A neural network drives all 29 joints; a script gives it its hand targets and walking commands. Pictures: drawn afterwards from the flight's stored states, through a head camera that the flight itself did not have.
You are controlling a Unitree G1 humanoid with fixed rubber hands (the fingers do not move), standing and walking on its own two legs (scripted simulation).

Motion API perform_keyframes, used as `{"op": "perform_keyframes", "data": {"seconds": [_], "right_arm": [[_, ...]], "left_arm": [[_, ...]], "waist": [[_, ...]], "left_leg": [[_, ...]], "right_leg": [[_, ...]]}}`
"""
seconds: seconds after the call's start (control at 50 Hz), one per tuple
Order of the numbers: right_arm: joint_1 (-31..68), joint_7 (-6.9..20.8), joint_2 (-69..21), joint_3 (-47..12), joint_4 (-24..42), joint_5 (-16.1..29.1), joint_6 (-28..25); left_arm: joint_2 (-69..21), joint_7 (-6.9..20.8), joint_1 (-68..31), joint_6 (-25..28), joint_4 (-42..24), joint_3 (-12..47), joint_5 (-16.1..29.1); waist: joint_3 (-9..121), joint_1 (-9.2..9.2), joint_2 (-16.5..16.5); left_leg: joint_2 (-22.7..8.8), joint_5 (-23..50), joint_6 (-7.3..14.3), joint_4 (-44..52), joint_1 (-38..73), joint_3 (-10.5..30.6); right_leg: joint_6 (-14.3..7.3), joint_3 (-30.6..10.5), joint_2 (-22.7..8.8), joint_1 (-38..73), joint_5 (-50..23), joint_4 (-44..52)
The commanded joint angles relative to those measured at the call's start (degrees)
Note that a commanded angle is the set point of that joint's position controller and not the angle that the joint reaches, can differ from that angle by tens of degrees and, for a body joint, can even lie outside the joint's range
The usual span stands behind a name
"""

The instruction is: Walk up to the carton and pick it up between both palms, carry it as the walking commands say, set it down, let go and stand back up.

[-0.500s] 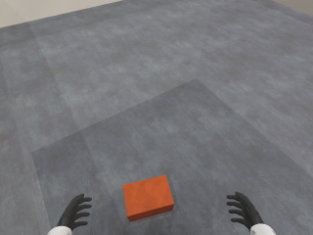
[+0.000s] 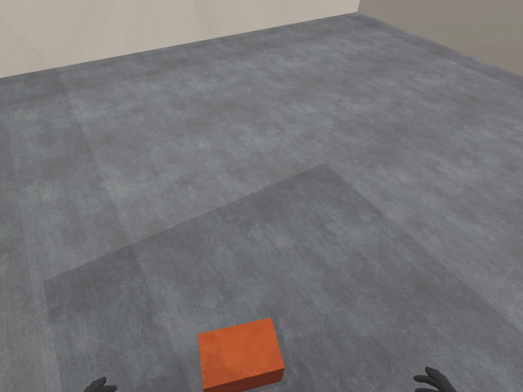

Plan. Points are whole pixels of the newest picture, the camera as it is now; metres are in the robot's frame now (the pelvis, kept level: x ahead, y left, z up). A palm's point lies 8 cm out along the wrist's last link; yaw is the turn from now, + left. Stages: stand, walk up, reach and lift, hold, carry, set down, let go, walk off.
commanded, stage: stand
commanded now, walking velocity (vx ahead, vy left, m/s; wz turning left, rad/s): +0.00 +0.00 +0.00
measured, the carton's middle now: (240, 357) +0.39 +0.06 -0.70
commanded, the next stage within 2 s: none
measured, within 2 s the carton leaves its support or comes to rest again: neither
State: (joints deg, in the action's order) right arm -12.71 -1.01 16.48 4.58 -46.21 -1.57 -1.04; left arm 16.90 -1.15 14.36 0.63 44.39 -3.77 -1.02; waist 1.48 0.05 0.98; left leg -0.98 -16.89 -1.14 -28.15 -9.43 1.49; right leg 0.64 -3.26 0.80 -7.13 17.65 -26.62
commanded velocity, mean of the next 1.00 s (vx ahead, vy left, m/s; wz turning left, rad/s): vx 0.00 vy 0.00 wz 0.00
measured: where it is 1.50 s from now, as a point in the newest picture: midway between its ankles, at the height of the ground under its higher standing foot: outside the picture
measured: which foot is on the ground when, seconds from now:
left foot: down 0.00-1.00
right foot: down 0.00-1.00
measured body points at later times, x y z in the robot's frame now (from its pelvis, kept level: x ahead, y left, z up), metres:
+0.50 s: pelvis -0.04 +0.00 +0.00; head -0.06 +0.01 +0.45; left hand +0.03 +0.29 -0.12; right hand +0.03 -0.29 -0.11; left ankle -0.02 +0.13 -0.74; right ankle -0.03 -0.13 -0.74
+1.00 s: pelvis -0.05 +0.00 +0.01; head -0.06 +0.01 +0.46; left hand +0.02 +0.30 -0.12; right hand +0.02 -0.30 -0.12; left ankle -0.02 +0.13 -0.74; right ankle -0.03 -0.13 -0.74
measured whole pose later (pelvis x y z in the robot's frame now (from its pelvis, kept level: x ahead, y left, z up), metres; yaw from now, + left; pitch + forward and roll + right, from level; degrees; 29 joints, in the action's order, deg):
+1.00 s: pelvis -0.05 +0.00 +0.01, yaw +0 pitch -3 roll +0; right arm -13.1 -1.3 18.2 2.5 -57.5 -0.3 -1.3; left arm 18.8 -1.1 13.9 1.2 56.1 -1.6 -0.3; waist -1.1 0.3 0.7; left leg -0.6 -9.9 -1.0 -22.7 -9.8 1.7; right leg 1.2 -2.9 0.1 -7.8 11.3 -22.2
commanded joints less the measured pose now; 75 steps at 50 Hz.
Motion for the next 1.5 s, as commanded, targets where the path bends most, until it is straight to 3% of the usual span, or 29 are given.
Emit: {"op": "perform_keyframes", "data": {"seconds": [0.0, 0.2, 0.46, 1.48], "right_arm": [[2.0, -0.5, 8.4, 1.7, 2.4, 0.2, -1.3], [0.9, -0.6, 8.5, 0.9, -1.8, 0.4, -1.6], [0.0, -0.5, 9.4, 0.4, -5.4, 0.8, -1.2], [1.2, -0.6, 11.5, -0.6, -9.6, 1.6, -1.0]], "left_arm": [[8.0, -0.3, -2.1, 1.6, -2.3, -1.8, 0.0], [8.3, -0.1, -1.6, 1.8, 2.1, -1.0, 0.1], [9.3, -0.1, -0.7, 1.6, 5.8, -0.3, 0.3], [11.1, -0.3, -2.3, 1.6, 10.4, 0.1, 1.0]], "waist": [[-1.2, 0.12, -0.9], [-3.0, 0.34, -0.7], [-4.2, 0.49, -1.4], [-3.4, 0.14, -1.1]], "left_leg": [[-3.3, 13.9, 1.0, 4.6, 0.5, 2.1], [-3.7, 7.2, 1.3, 7.3, -0.6, 3.4], [-4.1, 2.5, 1.2, 9.5, -1.8, 4.5], [-5.3, 8.5, 1.1, 10.7, 0.4, 4.8]], "right_leg": [[-0.4, -2.2, -3.8, -2.6, -13.4, 4.6], [-0.6, -3.0, -4.4, -3.8, -6.4, 6.9], [-0.8, -3.4, -4.7, -4.5, -3.4, 7.8], [-0.9, -2.9, -6.6, -2.2, -7.2, 9.9]]}}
